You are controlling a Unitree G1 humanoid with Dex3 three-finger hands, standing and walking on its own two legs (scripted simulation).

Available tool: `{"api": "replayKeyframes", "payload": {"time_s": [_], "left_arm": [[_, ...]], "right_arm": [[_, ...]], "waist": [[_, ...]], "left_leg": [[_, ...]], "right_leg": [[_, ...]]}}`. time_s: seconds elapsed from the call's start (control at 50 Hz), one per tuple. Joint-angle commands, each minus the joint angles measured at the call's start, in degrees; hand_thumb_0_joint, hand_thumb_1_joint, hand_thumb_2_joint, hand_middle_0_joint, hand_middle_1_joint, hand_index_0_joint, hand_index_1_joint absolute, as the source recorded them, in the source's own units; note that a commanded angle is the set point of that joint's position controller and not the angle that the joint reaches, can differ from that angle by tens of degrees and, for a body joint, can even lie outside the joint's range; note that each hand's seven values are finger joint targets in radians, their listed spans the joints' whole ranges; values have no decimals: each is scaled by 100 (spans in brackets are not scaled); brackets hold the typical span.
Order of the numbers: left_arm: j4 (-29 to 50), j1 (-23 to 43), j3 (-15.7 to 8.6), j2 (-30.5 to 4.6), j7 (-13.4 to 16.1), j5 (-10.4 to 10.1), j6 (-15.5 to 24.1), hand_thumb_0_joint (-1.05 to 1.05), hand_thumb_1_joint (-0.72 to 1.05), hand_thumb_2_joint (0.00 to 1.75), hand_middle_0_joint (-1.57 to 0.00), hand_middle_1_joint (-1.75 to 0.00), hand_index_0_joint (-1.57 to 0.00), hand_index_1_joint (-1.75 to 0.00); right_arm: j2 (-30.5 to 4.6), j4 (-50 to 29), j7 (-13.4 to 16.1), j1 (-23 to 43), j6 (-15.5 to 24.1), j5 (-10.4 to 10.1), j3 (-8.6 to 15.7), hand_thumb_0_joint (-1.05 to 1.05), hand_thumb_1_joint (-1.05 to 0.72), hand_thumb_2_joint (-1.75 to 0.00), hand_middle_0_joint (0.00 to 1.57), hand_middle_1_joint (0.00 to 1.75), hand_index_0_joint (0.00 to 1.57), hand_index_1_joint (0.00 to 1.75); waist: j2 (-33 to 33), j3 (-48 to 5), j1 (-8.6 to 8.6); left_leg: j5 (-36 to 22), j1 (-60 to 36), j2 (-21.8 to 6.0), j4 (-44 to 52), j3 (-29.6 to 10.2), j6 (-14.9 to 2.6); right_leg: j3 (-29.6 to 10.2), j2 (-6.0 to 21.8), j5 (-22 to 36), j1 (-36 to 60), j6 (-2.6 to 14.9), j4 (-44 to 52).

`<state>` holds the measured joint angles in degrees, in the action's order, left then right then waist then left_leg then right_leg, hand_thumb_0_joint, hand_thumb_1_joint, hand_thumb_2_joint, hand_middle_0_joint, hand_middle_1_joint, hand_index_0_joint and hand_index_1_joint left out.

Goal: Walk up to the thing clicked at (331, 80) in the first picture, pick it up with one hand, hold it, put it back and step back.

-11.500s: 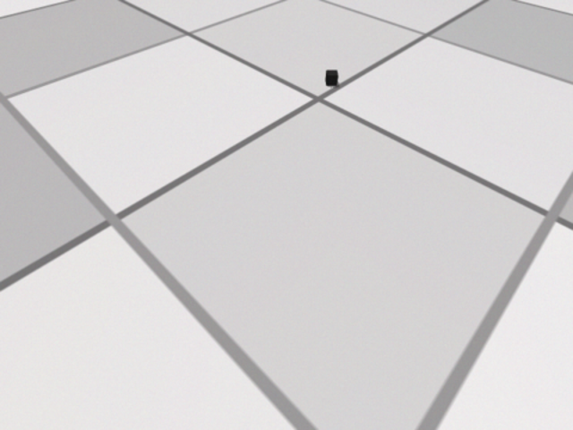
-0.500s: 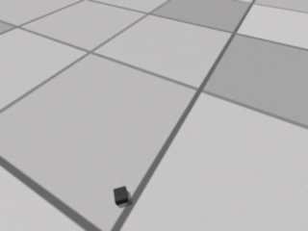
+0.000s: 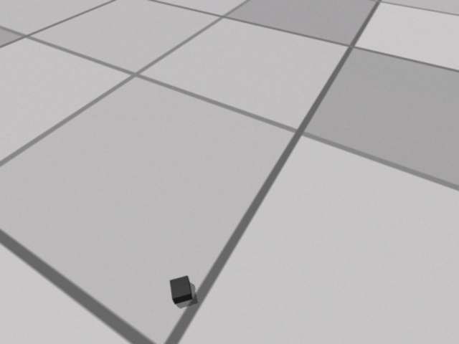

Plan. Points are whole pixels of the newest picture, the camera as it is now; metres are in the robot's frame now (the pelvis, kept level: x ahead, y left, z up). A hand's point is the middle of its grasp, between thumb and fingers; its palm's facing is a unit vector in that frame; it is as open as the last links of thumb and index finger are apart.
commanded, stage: stand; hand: left
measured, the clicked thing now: (181, 289) +0.44 +0.20 -0.75
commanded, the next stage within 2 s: rise first in 1.76 s
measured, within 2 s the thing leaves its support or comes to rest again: neither
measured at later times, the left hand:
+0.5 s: hand out of the picture +0.08 +0.25 -0.16, palm faces -0.03 -0.94 -0.34, open 7.4 cm
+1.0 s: hand out of the picture +0.08 +0.25 -0.16, palm faces -0.04 -0.94 -0.35, open 7.4 cm
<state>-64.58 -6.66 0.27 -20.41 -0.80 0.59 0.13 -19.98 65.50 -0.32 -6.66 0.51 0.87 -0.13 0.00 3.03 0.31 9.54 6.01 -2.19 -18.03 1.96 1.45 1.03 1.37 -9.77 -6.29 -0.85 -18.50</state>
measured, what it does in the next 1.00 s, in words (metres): stands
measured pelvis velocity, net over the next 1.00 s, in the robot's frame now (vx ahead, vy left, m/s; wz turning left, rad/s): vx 0.01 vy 0.00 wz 0.00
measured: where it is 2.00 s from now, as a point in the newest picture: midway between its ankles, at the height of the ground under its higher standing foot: outside the picture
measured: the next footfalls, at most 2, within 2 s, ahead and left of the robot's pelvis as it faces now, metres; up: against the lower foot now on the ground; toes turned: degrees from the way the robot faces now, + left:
none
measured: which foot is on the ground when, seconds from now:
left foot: down 0.00-1.00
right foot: down 0.00-1.00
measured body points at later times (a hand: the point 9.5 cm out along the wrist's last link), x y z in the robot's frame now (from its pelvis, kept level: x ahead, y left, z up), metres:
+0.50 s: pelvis +0.01 +0.00 +0.00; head +0.02 +0.00 +0.45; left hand +0.08 +0.30 -0.13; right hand +0.08 -0.30 -0.13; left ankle +0.00 +0.13 -0.75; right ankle +0.01 -0.13 -0.75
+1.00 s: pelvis +0.01 +0.00 +0.00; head +0.02 +0.00 +0.45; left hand +0.09 +0.30 -0.13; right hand +0.08 -0.31 -0.13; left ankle +0.00 +0.13 -0.75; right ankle +0.01 -0.13 -0.75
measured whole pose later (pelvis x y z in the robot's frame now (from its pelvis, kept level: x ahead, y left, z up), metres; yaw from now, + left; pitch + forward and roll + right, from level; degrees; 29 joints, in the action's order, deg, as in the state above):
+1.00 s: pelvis +0.01 +0.00 +0.00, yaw +0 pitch -2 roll +0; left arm -64.2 -6.6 0.2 -20.4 -0.5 0.7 0.4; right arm -19.9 65.0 -0.3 -6.5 0.3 0.9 0.1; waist -0.1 2.9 0.4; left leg 10.1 5.2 -2.7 -17.7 1.9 1.8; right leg 1.1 0.9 -10.2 -5.4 -0.5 -18.0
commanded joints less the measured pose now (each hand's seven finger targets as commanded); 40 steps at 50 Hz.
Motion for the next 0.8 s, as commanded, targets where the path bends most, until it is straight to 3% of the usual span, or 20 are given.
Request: {"api": "replayKeyframes", "payload": {"time_s": [0.0, 0.5, 0.78], "left_arm": [[330, 209, -249, -1214, 102, -1, 138, 0, 90, 90, -20, -30, -20, -30], [353, 181, -250, -1224, 125, 2, 161, 0, 90, 90, -20, -30, -20, -30], [355, 219, -264, -1252, 133, -3, 156, 0, 90, 90, -20, -30, -20, -30]], "right_arm": [[-1268, -352, 71, 260, 114, -21, 226, 0, -90, -90, 20, 30, 20, 30], [-1275, -387, 76, 332, 110, -32, 255, 0, -90, -90, 20, 30, 20, 30], [-1215, -402, 72, 269, 96, -25, 252, 0, -90, -90, 20, 30, 20, 30]], "waist": [[-37, -430, -33], [-7, -509, -48], [52, -472, -14]], "left_leg": [[-559, -77, -602, 308, -523, -205], [-855, -285, -627, 247, -478, -207], [-714, -233, -628, 270, -465, -202]], "right_leg": [[-516, 659, 600, -18, 185, 302], [-496, 668, 935, 14, 187, 298], [-502, 673, 812, 41, 206, 300]]}}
